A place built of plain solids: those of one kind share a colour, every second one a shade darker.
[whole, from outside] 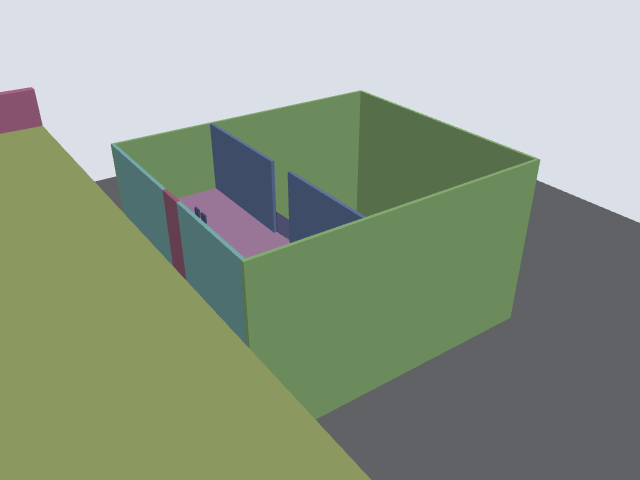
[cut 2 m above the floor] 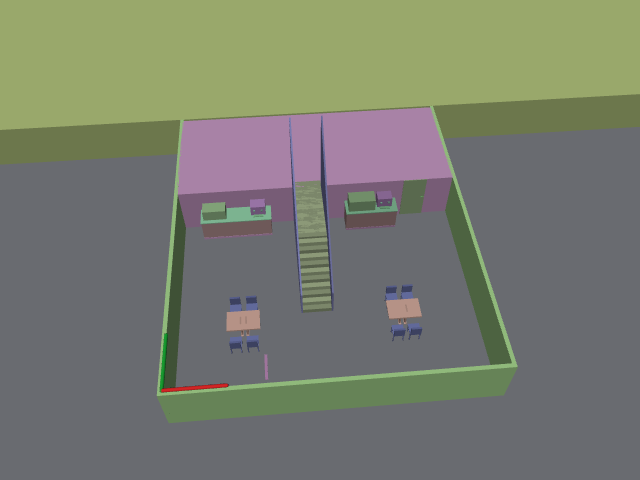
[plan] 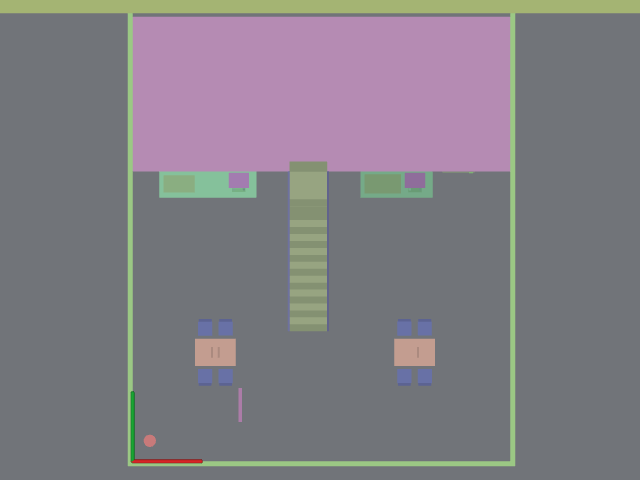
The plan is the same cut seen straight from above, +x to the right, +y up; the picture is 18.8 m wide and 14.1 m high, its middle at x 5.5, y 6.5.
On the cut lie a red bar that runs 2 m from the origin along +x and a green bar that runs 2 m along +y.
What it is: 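A cafe in the deep cellar of an old town house, fitted out in the 2010s to 2020s; 11.1 x 13.0 m; the hall a cellar under a ceiling 2.45 m high; over the flight a stairwell up to the entrance level's ceiling, 7.77 m over the hall's floor; the entrance level at street height, 4.57 m over the hall's floor, over the rear 4.5 m, with the street door 0.95 x 2.15 m and a glazed street front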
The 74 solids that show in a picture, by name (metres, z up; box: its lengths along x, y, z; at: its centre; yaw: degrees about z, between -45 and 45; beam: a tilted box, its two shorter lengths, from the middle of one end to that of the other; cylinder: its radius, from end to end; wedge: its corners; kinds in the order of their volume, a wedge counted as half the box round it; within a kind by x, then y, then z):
{
 "street_ground_1": {"box": [39.8, 12.65, 4.62], "at": [5.54, 19.48, 2.26]},
 "upper_1": {"box": [11.19, 4.55, 4.62], "at": [5.54, 10.79, 2.26]},
 "wall_1": {"box": [0.15, 13.31, 7.82], "at": [-0.07, 6.5, 3.86]},
 "wall_2": {"box": [6.61, 0.15, 7.82], "at": [3.15, -0.07, 3.86]},
 "wall_3": {"box": [1.5, 0.15, 7.82], "at": [6.91, -0.07, 3.86]},
 "wall_4": {"box": [3.88, 0.15, 7.82], "at": [9.3, -0.07, 3.86]},
 "wall_5": {"box": [0.15, 13.31, 7.82], "at": [11.16, 6.5, 3.86]},
 "stair_step_1": {"box": [1.11, 0.41, 0.24], "at": [5.16, 4.02, 0.07]},
 "stair_step_2": {"box": [1.11, 0.41, 0.43], "at": [5.16, 4.23, 0.17]},
 "stair_step_3": {"box": [1.11, 0.41, 0.62], "at": [5.16, 4.43, 0.26]},
 "stair_step_4": {"box": [1.11, 0.41, 0.81], "at": [5.16, 4.63, 0.36]},
 "stair_step_5": {"box": [1.11, 0.41, 1.0], "at": [5.16, 4.84, 0.45]},
 "stair_step_6": {"box": [1.11, 0.41, 1.19], "at": [5.16, 5.04, 0.55]},
 "stair_step_7": {"box": [1.11, 0.41, 1.38], "at": [5.16, 5.25, 0.64]},
 "stair_step_8": {"box": [1.11, 0.41, 1.57], "at": [5.16, 5.45, 0.74]},
 "stair_step_9": {"box": [1.11, 0.41, 1.76], "at": [5.16, 5.65, 0.83]},
 "stair_step_10": {"box": [1.11, 0.41, 1.95], "at": [5.16, 5.86, 0.93]},
 "stair_step_11": {"box": [1.11, 0.41, 2.14], "at": [5.16, 6.06, 1.02]},
 "stair_step_12": {"box": [1.11, 0.41, 2.33], "at": [5.16, 6.27, 1.12]},
 "stair_step_13": {"box": [1.11, 0.41, 2.53], "at": [5.16, 6.47, 1.21]},
 "stair_step_14": {"box": [1.11, 0.41, 2.72], "at": [5.16, 6.67, 1.31]},
 "stair_step_15": {"box": [1.11, 0.41, 2.91], "at": [5.16, 6.88, 1.4]},
 "stair_step_16": {"box": [1.11, 0.41, 3.1], "at": [5.16, 7.08, 1.5]},
 "stair_step_17": {"box": [1.11, 0.41, 3.29], "at": [5.16, 7.29, 1.59]},
 "stair_step_18": {"box": [1.11, 0.41, 3.48], "at": [5.16, 7.49, 1.69]},
 "stair_step_19": {"box": [1.11, 0.41, 3.67], "at": [5.16, 7.69, 1.78]},
 "stair_step_20": {"box": [1.11, 0.41, 3.86], "at": [5.16, 7.9, 1.88]},
 "stair_step_21": {"box": [1.11, 0.41, 4.05], "at": [5.16, 8.1, 1.97]},
 "stair_step_22": {"box": [1.11, 0.41, 4.24], "at": [5.16, 8.31, 2.07]},
 "stair_step_23": {"box": [1.11, 0.5, 4.43], "at": [5.16, 8.56, 2.16]},
 "street_hedge_1": {"box": [0.6, 12.65, 2.2], "at": [25.14, 19.48, 5.67]},
 "entrance_wall_1": {"box": [4.55, 0.15, 3.25], "at": [2.28, 8.59, 6.14]},
 "entrance_wall_2": {"box": [5.33, 0.15, 3.25], "at": [8.43, 8.59, 6.14]},
 "window_wall_1": {"box": [4.56, 0.15, 3.2], "at": [2.28, 13.09, 6.17]},
 "window_wall_2": {"box": [5.33, 0.15, 3.2], "at": [8.43, 13.09, 6.17]},
 "counter_1": {"box": [2.81, 0.7, 1.05], "at": [2.21, 8.15, 0.47]},
 "counter_2": {"box": [2.08, 0.7, 1.05], "at": [7.75, 8.15, 0.47]},
 "stair_guard_1": {"wedge": [[4.55, 3.82, -0.02], [4.55, 3.82, 1.14], [4.55, 8.52, -0.02], [4.55, 8.52, 5.53], [4.62, 3.82, -0.02], [4.62, 3.82, 1.14], [4.62, 8.52, -0.02], [4.62, 8.52, 5.53]]},
 "stair_guard_2": {"wedge": [[5.71, 3.82, -0.02], [5.71, 3.82, 1.14], [5.71, 8.52, -0.02], [5.71, 8.52, 5.53], [5.76, 3.82, -0.02], [5.76, 3.82, 1.14], [5.76, 8.52, -0.02], [5.76, 8.52, 5.53]]},
 "street_door_wall_1": {"box": [1.2, 0.15, 3.2], "at": [5.16, 13.09, 6.17]},
 "display_1": {"box": [0.92, 0.51, 0.48], "at": [1.36, 8.15, 1.28]},
 "display_2": {"box": [1.08, 0.57, 0.54], "at": [7.34, 8.15, 1.31]},
 "coffee_machine_1": {"box": [0.6, 0.45, 0.45], "at": [3.12, 8.25, 1.26]},
 "coffee_machine_2": {"box": [0.6, 0.45, 0.45], "at": [8.29, 8.25, 1.26]},
 "side_chair_1": {"box": [0.38, 0.08, 0.38], "at": [2.13, 2.26, 0.65]},
 "side_chair_2": {"box": [0.42, 0.42, 0.04], "at": [2.13, 2.5, 0.43]},
 "side_chair_3": {"box": [0.42, 0.42, 0.04], "at": [2.13, 3.9, 0.43]},
 "side_chair_4": {"box": [0.38, 0.08, 0.38], "at": [2.13, 4.14, 0.65]},
 "side_chair_5": {"box": [0.38, 0.08, 0.38], "at": [2.73, 2.26, 0.65]},
 "side_chair_6": {"box": [0.42, 0.42, 0.04], "at": [2.73, 2.5, 0.43]},
 "side_chair_7": {"box": [0.42, 0.42, 0.04], "at": [2.73, 3.9, 0.43]},
 "side_chair_8": {"box": [0.38, 0.08, 0.38], "at": [2.73, 4.14, 0.65]},
 "side_chair_9": {"box": [0.38, 0.08, 0.38], "at": [7.5, 10.96, 5.22]},
 "side_chair_10": {"box": [0.38, 0.08, 0.38], "at": [7.98, 2.26, 0.65]},
 "side_chair_11": {"box": [0.42, 0.42, 0.04], "at": [7.98, 2.5, 0.43]},
 "side_chair_12": {"box": [0.42, 0.42, 0.04], "at": [7.98, 3.9, 0.43]},
 "side_chair_13": {"box": [0.38, 0.08, 0.38], "at": [7.98, 4.14, 0.65]},
 "side_chair_14": {"box": [0.38, 0.08, 0.38], "at": [8.1, 10.96, 5.22]},
 "side_chair_15": {"box": [0.38, 0.08, 0.38], "at": [8.58, 2.26, 0.65]},
 "side_chair_16": {"box": [0.42, 0.42, 0.04], "at": [8.58, 2.5, 0.43]},
 "side_chair_17": {"box": [0.42, 0.42, 0.04], "at": [8.58, 3.9, 0.43]},
 "side_chair_18": {"box": [0.38, 0.08, 0.38], "at": [8.58, 4.14, 0.65]},
 "counter_top_1": {"box": [2.85, 0.78, 0.04], "at": [2.21, 8.13, 1.02]},
 "counter_top_2": {"box": [2.12, 0.78, 0.04], "at": [7.75, 8.13, 1.02]},
 "meeting_table_1": {"box": [1.2, 0.8, 0.07], "at": [2.43, 3.2, 0.71]},
 "meeting_table_2": {"box": [1.2, 0.8, 0.07], "at": [8.28, 3.2, 0.71]},
 "service_door_1": {"box": [0.95, 0.03, 2.1], "at": [9.56, 8.49, 1.0]},
 "plant_pot_1": {"cylinder": 0.18, "from": [0.5, 0.6, 0.0], "to": [0.5, 0.6, 0.38]},
 "back_corner_1": {"box": [0.04, 0.17, 3.05], "at": [0.0, 13.09, 6.09]},
 "counter_kick_1": {"box": [2.81, 0.012, 0.15], "at": [2.21, 7.79, 0.03]},
 "counter_kick_2": {"box": [2.08, 0.012, 0.15], "at": [7.75, 7.79, 0.03]},
 "cable_protector_1": {"box": [0.1, 1.0, 0.07], "at": [3.15, 1.65, -0.01]},
 "coffee_machine_drip_1": {"box": [0.4, 0.12, 0.03], "at": [3.12, 7.96, 1.05]},
 "coffee_machine_drip_2": {"box": [0.4, 0.12, 0.03], "at": [8.29, 7.96, 1.05]}
}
